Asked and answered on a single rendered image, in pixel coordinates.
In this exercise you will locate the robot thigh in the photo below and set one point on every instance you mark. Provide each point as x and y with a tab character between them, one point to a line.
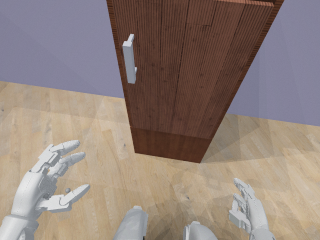
197	232
133	226

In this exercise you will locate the left robot hand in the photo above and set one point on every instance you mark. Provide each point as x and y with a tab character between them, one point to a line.
29	198

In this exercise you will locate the cupboard door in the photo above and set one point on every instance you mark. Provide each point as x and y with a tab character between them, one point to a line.
189	56

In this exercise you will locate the left robot forearm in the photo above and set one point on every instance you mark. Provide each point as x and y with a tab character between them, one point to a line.
16	227

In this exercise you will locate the handle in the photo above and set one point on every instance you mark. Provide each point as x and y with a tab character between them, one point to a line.
129	59

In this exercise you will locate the robot left thigh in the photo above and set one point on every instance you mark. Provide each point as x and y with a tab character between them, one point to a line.
133	226

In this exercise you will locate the right robot hand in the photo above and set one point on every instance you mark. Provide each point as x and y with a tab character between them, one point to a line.
252	215

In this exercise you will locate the robot right thigh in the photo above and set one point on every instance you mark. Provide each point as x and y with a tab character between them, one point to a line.
197	232

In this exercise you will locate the right robot forearm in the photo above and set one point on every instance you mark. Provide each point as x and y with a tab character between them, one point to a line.
261	234

